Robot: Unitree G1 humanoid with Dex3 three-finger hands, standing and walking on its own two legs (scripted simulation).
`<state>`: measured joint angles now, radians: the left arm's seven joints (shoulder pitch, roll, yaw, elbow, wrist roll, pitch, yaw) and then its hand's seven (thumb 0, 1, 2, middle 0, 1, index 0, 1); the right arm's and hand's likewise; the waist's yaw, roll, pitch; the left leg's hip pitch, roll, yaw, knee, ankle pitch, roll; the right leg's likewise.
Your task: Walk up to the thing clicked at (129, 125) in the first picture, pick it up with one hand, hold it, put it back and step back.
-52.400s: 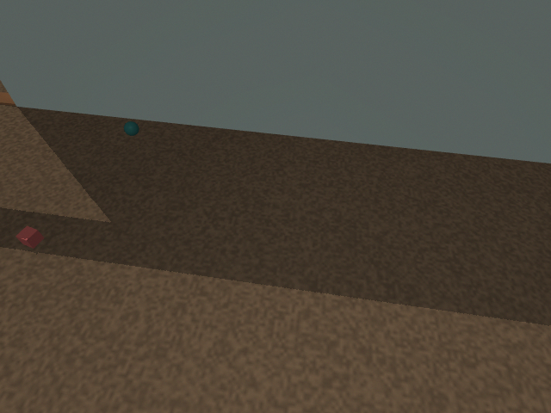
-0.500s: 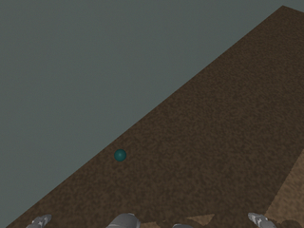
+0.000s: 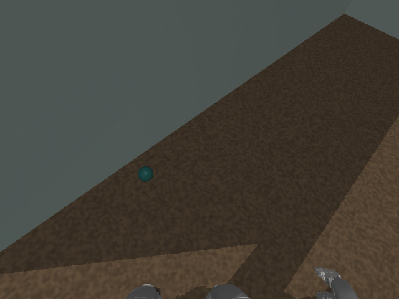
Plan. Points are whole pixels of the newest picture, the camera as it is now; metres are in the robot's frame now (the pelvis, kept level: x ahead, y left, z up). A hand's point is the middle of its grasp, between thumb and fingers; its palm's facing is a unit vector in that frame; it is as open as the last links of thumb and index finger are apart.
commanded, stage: step back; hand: left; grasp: from above
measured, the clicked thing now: (145, 173) +0.74 +0.22 -0.72
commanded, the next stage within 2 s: none
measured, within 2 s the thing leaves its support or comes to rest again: neither
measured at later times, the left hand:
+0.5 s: hand out of the picture -0.04 +0.24 -0.14, palm faces +0.06 -0.91 -0.41, open 7.4 cm
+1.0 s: hand out of the picture -0.31 +0.18 -0.15, palm faces +0.03 -0.91 -0.40, open 7.4 cm
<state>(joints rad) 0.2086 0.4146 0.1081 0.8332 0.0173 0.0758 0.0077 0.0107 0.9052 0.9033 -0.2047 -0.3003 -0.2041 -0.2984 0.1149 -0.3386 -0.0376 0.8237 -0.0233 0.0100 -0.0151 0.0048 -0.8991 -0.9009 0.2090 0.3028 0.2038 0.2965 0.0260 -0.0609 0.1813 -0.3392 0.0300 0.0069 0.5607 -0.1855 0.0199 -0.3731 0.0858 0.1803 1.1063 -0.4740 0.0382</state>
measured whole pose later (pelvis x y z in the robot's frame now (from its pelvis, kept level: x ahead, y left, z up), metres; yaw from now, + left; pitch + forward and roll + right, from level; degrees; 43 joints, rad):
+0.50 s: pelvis -0.18 -0.04 -0.02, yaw +5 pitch -2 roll +1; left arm 0.09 0.39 0.09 0.74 0.03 0.06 0.01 0.01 0.90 0.90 -0.21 -0.30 -0.21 -0.30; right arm 0.27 -0.38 -0.04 0.90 -0.02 0.03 -0.02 0.01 -0.90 -0.90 0.20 0.30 0.20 0.30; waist -0.02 -0.02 0.18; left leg -0.25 -0.05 -0.03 0.66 -0.37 0.01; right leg -0.43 -0.06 -0.05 0.68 -0.22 -0.01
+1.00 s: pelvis -0.34 -0.10 -0.01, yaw -1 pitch -2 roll +2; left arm 0.27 0.35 0.07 0.93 0.04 0.04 -0.01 0.01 0.90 0.90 -0.21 -0.30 -0.21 -0.30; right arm 0.13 -0.41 -0.05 0.86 -0.02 0.06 -0.02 0.00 -0.90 -0.90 0.20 0.30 0.20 0.30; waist 0.06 0.01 0.10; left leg -0.52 -0.05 -0.12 0.99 -0.45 0.01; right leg -0.26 -0.01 0.05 0.67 -0.38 -0.02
